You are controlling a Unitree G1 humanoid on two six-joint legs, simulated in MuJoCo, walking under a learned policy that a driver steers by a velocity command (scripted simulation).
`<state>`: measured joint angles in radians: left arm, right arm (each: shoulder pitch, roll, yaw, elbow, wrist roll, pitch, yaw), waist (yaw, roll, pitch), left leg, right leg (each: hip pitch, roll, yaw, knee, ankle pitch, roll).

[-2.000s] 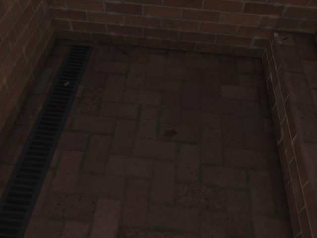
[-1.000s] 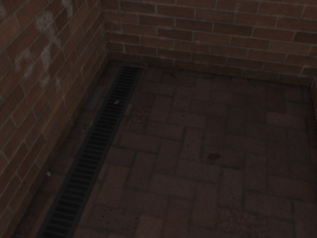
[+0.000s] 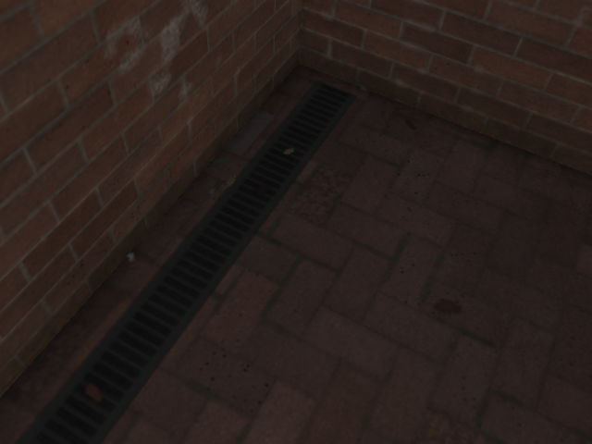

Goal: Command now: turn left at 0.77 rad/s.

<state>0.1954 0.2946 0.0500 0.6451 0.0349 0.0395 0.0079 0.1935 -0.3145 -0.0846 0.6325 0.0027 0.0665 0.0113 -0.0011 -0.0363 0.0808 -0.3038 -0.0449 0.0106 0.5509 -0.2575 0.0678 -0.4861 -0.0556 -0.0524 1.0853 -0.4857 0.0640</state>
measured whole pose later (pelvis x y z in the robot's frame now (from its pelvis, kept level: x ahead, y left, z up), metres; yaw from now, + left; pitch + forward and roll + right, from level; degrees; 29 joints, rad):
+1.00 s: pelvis +0.54 -0.18 -0.01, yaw -30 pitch +2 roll +2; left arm 0.33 0.31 0.05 0.82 0.01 -0.06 -0.02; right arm 0.17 -0.28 -0.05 0.74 -0.06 -0.07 -0.01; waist 0.02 -0.03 0.03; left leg -0.40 0.00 0.12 0.60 -0.23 0.03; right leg -0.32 0.04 0.07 1.30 -0.28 -0.14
